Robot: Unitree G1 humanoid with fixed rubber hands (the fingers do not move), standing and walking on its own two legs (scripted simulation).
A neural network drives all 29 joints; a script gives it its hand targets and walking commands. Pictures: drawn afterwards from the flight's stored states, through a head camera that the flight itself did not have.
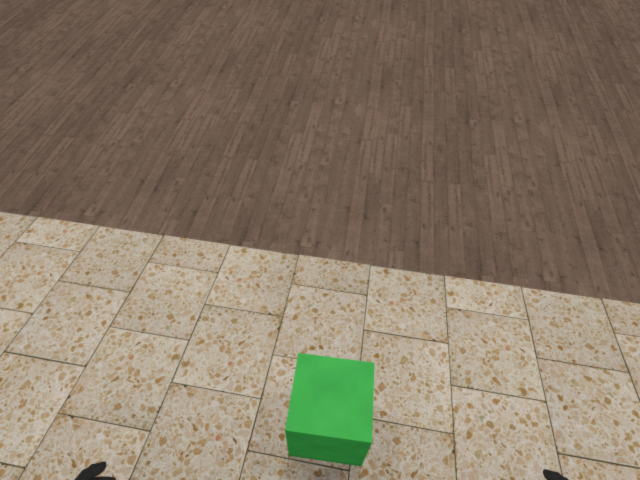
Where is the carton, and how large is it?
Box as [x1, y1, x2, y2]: [285, 353, 373, 465]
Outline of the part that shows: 298,353 285,428 289,455 361,465 371,443 373,363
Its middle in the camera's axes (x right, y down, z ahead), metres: +0.03 +0.48 +1.08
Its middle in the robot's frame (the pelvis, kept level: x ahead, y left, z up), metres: +0.42 -0.03 -0.66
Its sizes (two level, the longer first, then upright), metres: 0.210 0.200 0.250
